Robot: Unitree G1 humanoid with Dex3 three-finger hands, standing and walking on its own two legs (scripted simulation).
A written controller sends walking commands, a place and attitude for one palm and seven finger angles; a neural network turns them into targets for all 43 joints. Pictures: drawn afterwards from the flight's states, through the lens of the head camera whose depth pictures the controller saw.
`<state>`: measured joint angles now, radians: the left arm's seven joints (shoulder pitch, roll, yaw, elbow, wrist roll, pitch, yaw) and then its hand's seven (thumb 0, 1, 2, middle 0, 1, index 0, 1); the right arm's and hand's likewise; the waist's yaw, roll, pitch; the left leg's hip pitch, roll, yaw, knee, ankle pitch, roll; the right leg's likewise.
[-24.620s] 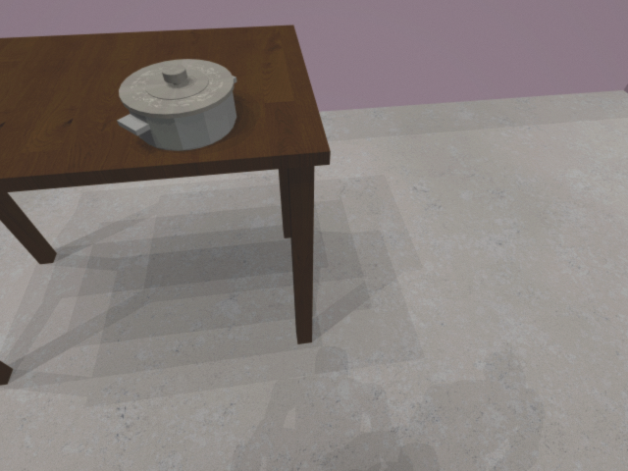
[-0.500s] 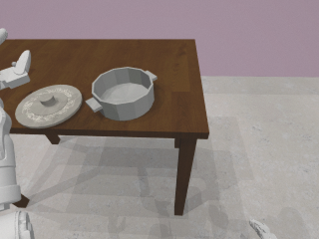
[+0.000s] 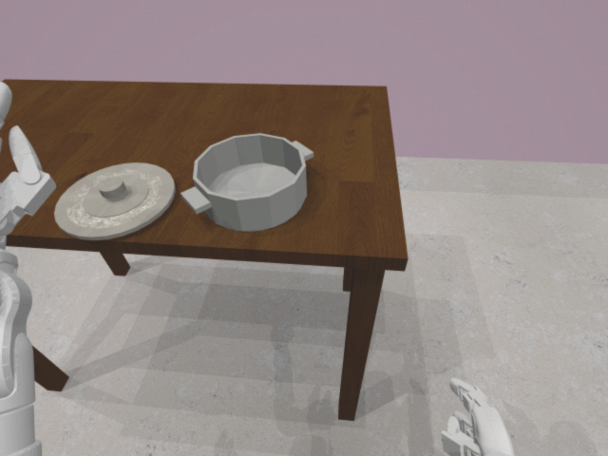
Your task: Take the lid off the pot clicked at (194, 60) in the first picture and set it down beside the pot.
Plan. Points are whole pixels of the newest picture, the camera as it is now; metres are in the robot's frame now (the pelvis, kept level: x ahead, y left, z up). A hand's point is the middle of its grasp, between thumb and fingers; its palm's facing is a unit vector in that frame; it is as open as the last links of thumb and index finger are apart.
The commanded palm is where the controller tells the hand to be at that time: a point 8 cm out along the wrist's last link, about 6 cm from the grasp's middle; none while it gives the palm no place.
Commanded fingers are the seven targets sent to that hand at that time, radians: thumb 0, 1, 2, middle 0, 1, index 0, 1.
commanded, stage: draw the hand back to the body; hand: left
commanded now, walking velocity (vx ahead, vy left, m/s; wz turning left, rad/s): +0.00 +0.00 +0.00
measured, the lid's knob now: (112, 187) +0.48 +0.40 +0.09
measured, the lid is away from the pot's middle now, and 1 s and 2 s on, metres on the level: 0.24 0.24 0.24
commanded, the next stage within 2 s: step back with the hand held close in 0.64 s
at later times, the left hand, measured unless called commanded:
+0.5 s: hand (13, 267) +0.18 +0.24 +0.27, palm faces +0.48 -0.82 -0.32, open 7.4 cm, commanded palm +0.12 +0.29 +0.27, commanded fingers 0.00 0.90 0.90 -0.20 -0.30 -0.20 -0.30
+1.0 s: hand out of the picture +0.17 +0.26 +0.26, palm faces +0.44 -0.78 -0.45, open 7.4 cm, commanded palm +0.09 +0.32 +0.27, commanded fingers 0.00 0.90 0.90 -0.20 -0.30 -0.20 -0.30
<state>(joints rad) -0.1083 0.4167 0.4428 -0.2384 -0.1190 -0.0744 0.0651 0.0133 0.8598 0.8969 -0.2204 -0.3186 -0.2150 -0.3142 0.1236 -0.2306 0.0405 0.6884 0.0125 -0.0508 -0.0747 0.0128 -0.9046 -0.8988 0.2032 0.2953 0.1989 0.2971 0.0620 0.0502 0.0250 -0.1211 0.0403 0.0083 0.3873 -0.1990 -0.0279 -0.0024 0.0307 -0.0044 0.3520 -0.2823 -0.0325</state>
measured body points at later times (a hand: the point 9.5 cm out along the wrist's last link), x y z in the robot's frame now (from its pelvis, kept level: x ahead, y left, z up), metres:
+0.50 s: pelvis -0.01 +0.01 +0.00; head -0.04 -0.01 +0.45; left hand +0.15 +0.28 +0.28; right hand +0.19 -0.20 -0.08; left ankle +0.01 +0.14 -0.74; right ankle -0.05 -0.10 -0.74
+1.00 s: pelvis -0.03 +0.04 -0.01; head -0.03 +0.02 +0.44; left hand +0.14 +0.30 +0.28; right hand +0.16 -0.20 -0.09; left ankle +0.01 +0.14 -0.74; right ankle -0.05 -0.10 -0.74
